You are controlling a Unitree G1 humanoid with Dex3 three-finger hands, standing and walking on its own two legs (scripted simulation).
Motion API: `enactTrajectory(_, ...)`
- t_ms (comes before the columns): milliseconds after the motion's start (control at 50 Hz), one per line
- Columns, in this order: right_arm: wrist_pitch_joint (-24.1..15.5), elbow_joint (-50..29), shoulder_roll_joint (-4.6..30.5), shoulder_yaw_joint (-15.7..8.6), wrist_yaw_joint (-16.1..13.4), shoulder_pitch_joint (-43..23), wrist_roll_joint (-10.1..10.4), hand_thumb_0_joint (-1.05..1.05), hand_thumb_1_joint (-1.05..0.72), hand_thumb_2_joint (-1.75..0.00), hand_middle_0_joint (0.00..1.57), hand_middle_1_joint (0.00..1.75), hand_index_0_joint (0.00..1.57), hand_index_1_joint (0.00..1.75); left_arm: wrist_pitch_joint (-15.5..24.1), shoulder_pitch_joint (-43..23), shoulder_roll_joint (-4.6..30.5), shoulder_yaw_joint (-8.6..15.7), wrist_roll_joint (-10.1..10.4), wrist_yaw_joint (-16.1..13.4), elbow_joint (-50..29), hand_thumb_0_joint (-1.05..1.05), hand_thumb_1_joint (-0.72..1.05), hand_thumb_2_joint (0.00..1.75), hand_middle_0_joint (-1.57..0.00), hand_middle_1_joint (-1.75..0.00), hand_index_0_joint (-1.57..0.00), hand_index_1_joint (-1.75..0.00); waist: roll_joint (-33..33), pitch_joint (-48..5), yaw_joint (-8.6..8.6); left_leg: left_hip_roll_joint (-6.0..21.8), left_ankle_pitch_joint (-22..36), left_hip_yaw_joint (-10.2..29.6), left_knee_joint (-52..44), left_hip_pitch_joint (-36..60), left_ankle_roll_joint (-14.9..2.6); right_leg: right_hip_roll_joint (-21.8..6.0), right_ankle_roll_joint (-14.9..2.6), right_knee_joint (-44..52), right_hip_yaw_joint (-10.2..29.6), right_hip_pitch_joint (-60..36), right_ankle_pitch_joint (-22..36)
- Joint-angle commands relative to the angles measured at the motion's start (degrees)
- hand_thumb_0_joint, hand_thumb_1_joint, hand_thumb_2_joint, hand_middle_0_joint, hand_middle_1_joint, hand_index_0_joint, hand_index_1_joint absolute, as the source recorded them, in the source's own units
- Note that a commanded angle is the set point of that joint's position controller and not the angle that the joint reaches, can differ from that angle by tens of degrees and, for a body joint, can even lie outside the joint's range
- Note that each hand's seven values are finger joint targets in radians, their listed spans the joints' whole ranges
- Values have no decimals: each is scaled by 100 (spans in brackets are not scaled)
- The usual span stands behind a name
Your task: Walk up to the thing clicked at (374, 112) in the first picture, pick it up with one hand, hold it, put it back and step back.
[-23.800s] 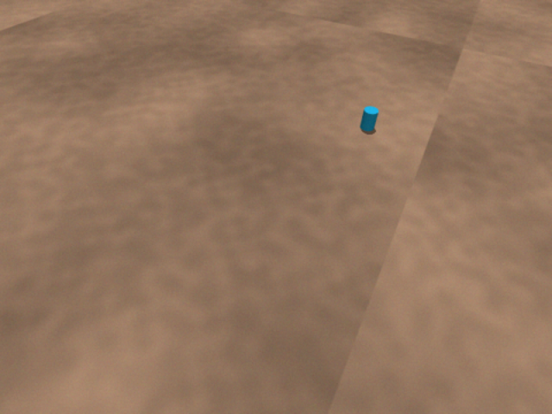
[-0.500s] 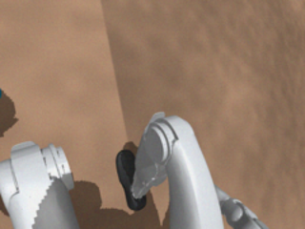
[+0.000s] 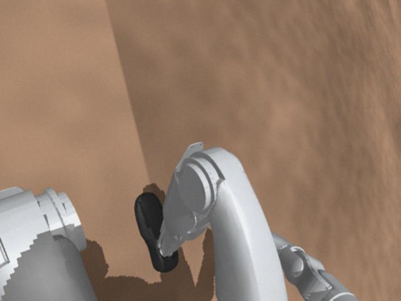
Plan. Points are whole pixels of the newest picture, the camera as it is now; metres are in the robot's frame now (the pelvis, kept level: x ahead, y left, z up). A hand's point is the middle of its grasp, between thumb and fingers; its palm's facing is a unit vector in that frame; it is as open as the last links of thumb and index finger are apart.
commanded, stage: lower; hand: left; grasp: from the side
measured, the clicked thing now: out of the picture +0.46 +0.28 -0.22
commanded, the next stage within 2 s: loosen in 0.14 s
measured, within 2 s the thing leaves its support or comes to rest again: rests again in 0.08 s
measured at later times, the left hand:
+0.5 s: hand out of the picture +0.46 +0.29 -0.20, palm faces +0.42 -0.91 +0.00, open 11.9 cm
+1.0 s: hand out of the picture +0.46 +0.30 -0.18, palm faces +0.43 -0.90 +0.02, open 17.2 cm
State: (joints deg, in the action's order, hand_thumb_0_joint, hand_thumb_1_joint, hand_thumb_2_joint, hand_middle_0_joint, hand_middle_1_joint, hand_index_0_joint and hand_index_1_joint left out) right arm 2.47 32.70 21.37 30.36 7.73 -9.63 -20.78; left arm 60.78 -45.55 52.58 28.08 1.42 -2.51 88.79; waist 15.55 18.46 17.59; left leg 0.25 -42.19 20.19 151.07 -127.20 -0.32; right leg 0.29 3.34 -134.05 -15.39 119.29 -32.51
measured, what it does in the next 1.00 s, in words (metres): stands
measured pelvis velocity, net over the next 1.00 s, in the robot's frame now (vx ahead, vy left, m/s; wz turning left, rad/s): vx -0.01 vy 0.00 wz -0.02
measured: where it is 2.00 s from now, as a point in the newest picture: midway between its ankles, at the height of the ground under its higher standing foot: (114, 278)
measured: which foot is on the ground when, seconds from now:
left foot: down 0.00-1.00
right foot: down 0.00-1.00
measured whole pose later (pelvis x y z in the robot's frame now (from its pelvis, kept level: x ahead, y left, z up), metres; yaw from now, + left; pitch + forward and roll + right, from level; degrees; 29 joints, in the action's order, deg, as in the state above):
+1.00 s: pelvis -0.01 +0.00 +0.00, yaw -1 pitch +14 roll -20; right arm 3.2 30.5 21.8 33.0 6.7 -10.4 -21.2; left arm 63.1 -45.7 55.5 30.7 2.5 -1.3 88.6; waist 17.2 19.2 17.9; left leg 0.9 -42.2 21.6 150.8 -126.0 -1.0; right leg 1.5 4.0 -132.1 -16.5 117.5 -31.5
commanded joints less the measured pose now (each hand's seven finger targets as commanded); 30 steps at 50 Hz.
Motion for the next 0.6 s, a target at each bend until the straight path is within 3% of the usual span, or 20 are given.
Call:
enactTrajectory(0, 91, 13, 2147, -563, -114, 404, -70, 0, -91, -91, 20, 30, 20, 30, 649, -1567, 1040, 97, 109, -27, -988, 0, 7, 123, -118, -135, -120, -135, -3599, -3502, 818, 402, 1276, -288, -1988, 2585, 222, 362, -287, 734, -437, -1890, 1147)
enactTrajectory(100, 97, -7, 2182, -499, -128, 311, -104, 0, -91, -91, 20, 30, 20, 30, 712, -1551, 1057, 13, 72, -52, -856, 0, 8, 124, -120, -136, -121, -136, -3653, -3265, 931, 425, 1190, -232, -2028, 2549, 231, 367, -292, 737, -498, -1805, 1092)
enactTrajectory(220, 68, -18, 2198, -422, -140, 270, -137, 0, -91, -91, 20, 30, 20, 30, 814, -1486, 1138, 84, 184, -77, -857, 0, 6, 123, -119, -135, -121, -135, -3577, -3299, 915, 417, 1196, -230, -1931, 2543, 198, 403, -269, 805, -495, -1960, 1157)
enactTrajectory(240, 75, -18, 2204, -422, -140, 279, -142, 0, -92, -90, 20, 30, 20, 30, 835, -1527, 1165, 62, 167, -83, -860, 0, 4, 115, -123, -130, -125, -131, -3614, -3343, 930, 416, 1239, -231, -1936, 2559, 208, 403, -273, 798, -507, -1988, 1167)
enactTrajectory(320, 57, -10, 2204, -408, -148, 245, -149, 0, -92, -90, 20, 30, 20, 30, 865, -1538, 1090, 48, 228, -49, -936, 0, -16, 83, -96, -98, -99, -99, -3608, -3301, 970, 430, 1321, -217, -1920, 2602, 204, 416, -270, 801, -521, -2000, 1251)
enactTrajectory(380, 67, -7, 2217, -429, -157, 223, -144, 0, -93, -90, 20, 30, 20, 30, 833, -1537, 1171, 26, 191, -20, -896, 0, -31, 59, -84, -79, -86, -78, -3624, -3156, 936, 430, 1058, -236, -1965, 2488, 195, 427, -295, 845, -512, -1853, 1013)
enactTrajectory(460, 75, -24, 2233, -445, -153, 223, -143, 0, -93, -90, 20, 30, 20, 30, 778, -1446, 1088, 5, 130, -27, -750, 0, -54, 35, -55, -50, -55, -50, -3638, -3105, 940, 476, 1129, -125, -2081, 2657, 252, 391, -299, 773, -564, -1739, 1038)
enactTrajectory(580, 137, -77, 2196, -412, -170, 244, -136, 0, -93, -91, 20, 30, 20, 30, 668, -1355, 1020, -22, 143, -26, -544, 0, -61, 27, -47, -39, -47, -40, -3440, -3036, 947, 455, 1115, -153, -2043, 2519, 207, 428, -289, 868, -571, -1796, 1045)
